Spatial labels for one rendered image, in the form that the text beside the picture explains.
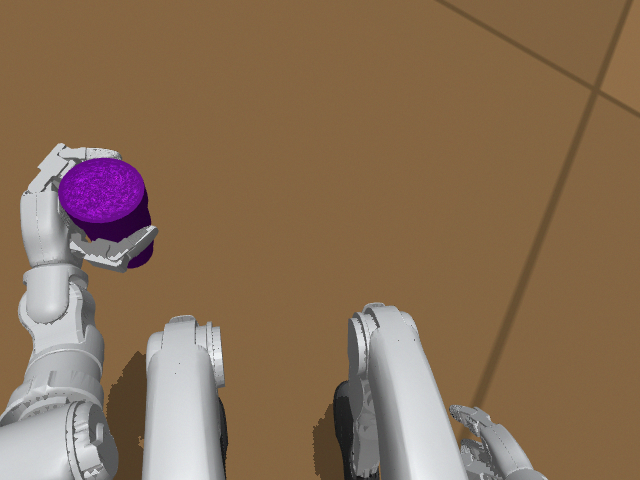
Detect right robot hand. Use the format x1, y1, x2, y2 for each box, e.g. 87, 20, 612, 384
449, 405, 534, 480

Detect left robot hand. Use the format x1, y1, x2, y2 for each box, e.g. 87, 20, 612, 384
20, 143, 158, 273

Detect cup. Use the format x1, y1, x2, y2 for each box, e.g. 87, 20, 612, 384
58, 158, 154, 269

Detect left robot arm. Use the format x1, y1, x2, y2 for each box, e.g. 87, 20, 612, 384
0, 263, 119, 480

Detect right robot foot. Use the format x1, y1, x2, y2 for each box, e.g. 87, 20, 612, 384
333, 380, 379, 480

